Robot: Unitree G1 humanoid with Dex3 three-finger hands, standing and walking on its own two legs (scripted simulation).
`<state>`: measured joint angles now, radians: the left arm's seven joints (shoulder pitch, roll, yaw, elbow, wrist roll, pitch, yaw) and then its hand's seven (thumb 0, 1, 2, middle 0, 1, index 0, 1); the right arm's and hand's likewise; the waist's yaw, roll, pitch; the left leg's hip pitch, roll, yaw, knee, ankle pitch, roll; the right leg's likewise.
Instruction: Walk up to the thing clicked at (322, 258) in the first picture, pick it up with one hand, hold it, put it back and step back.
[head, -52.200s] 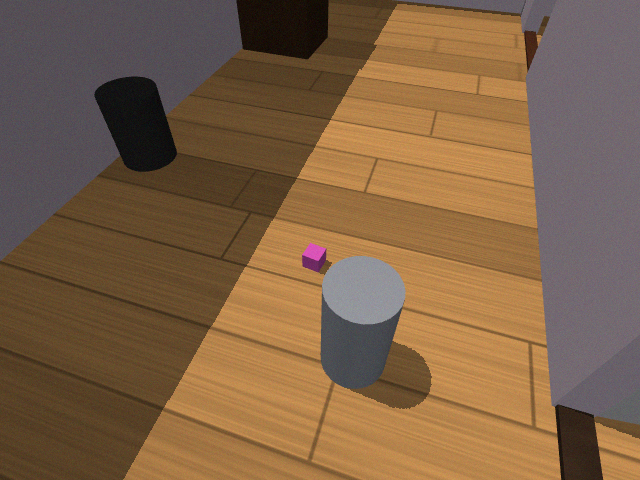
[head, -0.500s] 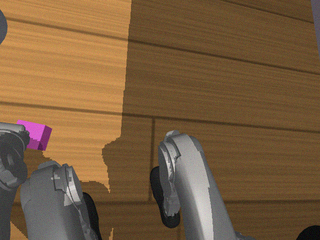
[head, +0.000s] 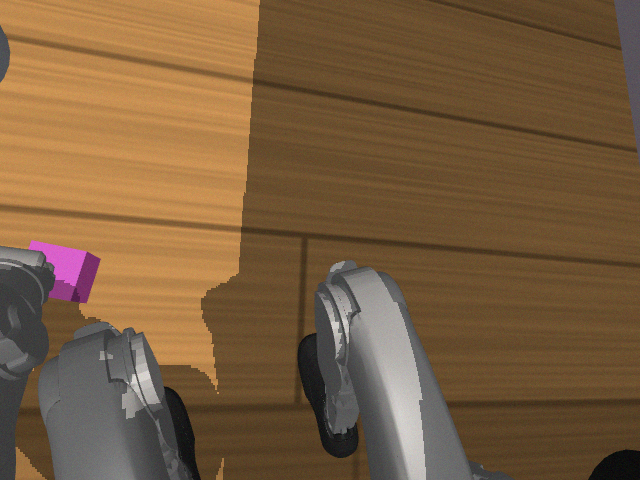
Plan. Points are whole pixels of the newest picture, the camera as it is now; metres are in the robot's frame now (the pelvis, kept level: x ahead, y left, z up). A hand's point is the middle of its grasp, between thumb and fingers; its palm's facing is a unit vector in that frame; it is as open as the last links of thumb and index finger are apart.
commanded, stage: rise first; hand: left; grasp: from above
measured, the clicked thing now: (60, 273) +0.42 +0.26 -0.30
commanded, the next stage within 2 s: approach in 1.48 s
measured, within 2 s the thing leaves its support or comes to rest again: neither
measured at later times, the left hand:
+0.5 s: hand out of the picture +0.41 +0.30 -0.19, palm faces -0.05 -0.43 -0.90, open 14.3 cm
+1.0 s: hand out of the picture +0.41 +0.30 -0.19, palm faces -0.08 -0.42 -0.90, open 14.3 cm
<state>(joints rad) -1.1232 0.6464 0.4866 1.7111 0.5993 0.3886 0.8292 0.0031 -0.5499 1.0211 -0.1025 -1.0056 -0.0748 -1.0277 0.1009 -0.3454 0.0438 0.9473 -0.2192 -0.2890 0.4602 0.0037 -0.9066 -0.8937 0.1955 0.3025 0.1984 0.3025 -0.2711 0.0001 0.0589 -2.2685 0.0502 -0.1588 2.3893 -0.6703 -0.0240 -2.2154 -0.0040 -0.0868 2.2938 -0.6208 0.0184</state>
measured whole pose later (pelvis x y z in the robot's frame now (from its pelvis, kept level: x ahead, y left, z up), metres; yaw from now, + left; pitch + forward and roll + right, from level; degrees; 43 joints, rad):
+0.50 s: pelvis +0.00 +0.00 +0.00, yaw +0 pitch +31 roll -7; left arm -1.10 0.64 0.50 1.69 0.61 0.38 0.82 0.00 -0.57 1.03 -0.10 -1.01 -0.07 -1.03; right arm 0.11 -0.34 0.05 0.95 -0.22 -0.30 0.46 0.00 -0.91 -0.89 0.20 0.30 0.20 0.30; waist -0.27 0.00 0.06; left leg -2.27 0.05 -0.16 2.40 -0.67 -0.02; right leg -2.22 0.00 -0.09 2.30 -0.62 0.02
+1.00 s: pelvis +0.00 +0.00 +0.00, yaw +0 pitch +31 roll -7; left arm -1.11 0.66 0.48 1.73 0.64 0.37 0.81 0.00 -0.58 1.04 -0.10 -1.00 -0.07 -1.03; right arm 0.12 -0.34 0.04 0.96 -0.22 -0.32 0.46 0.00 -0.91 -0.89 0.20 0.30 0.20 0.30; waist -0.27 0.00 0.05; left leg -2.27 0.05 -0.16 2.40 -0.67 -0.03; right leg -2.22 0.00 -0.09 2.30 -0.62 0.02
